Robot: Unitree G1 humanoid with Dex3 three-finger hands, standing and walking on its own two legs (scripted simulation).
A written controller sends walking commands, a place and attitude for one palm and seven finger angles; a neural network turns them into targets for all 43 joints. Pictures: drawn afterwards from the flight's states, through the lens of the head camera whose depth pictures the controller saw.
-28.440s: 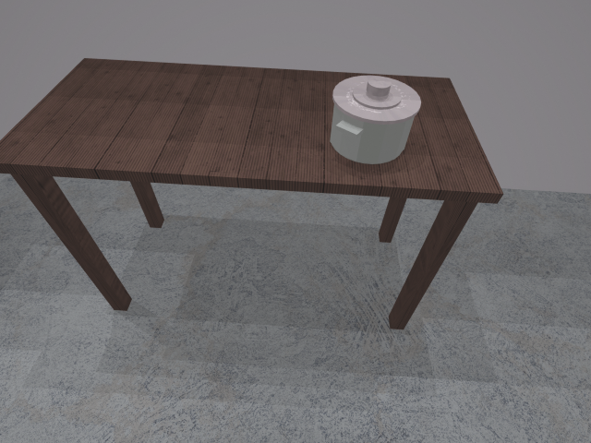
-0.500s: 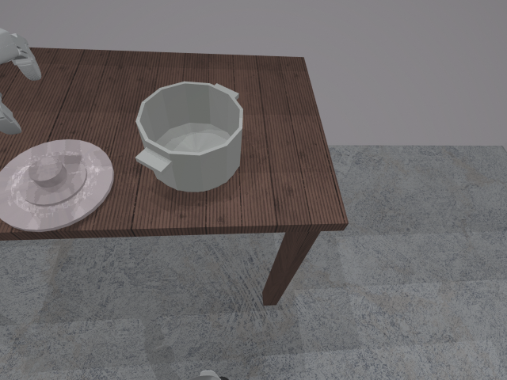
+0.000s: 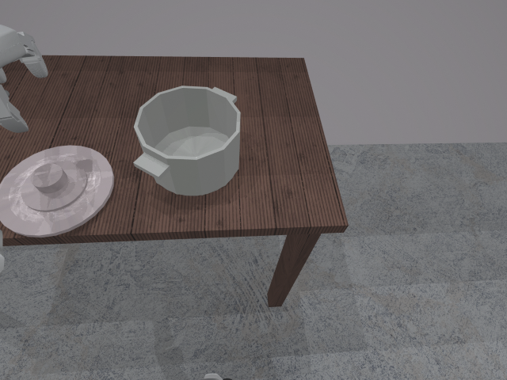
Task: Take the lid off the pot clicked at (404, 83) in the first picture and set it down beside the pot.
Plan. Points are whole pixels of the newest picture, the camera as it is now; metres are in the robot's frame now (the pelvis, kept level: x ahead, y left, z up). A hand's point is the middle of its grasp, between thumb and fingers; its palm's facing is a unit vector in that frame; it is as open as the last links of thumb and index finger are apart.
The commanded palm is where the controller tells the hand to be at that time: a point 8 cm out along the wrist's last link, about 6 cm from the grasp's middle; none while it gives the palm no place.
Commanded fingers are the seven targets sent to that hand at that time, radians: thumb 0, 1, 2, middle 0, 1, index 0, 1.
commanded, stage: draw the hand back to the body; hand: left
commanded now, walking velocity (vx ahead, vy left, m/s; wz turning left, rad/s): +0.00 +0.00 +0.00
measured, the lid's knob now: (49, 178) +0.45 +0.34 +0.01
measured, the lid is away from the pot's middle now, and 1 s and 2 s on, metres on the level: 0.25 0.25 0.25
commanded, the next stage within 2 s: none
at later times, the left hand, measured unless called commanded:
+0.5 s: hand (42, 103) +0.43 +0.25 +0.20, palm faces +0.27 -0.87 -0.41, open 10.9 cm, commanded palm +0.37 +0.29 +0.23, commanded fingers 0.00 0.14 0.66 -0.32 -0.80 -0.32 -0.80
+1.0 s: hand (46, 150) +0.35 +0.22 +0.21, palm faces +0.47 -0.84 -0.26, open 8.9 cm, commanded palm +0.29 +0.25 +0.22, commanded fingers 0.00 0.70 0.84 -0.23 -0.43 -0.23 -0.43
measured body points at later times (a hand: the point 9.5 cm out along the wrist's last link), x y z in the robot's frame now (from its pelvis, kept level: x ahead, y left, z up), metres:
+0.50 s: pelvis +0.00 -0.03 +0.02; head +0.03 -0.01 +0.47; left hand +0.40 +0.29 +0.23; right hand +0.13 -0.26 -0.08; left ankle +0.03 +0.05 -0.72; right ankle -0.04 -0.14 -0.72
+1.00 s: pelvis +0.02 -0.08 +0.02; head +0.02 -0.10 +0.47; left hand +0.32 +0.26 +0.22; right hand +0.18 -0.34 -0.08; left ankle +0.03 +0.05 -0.72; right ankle -0.04 -0.14 -0.72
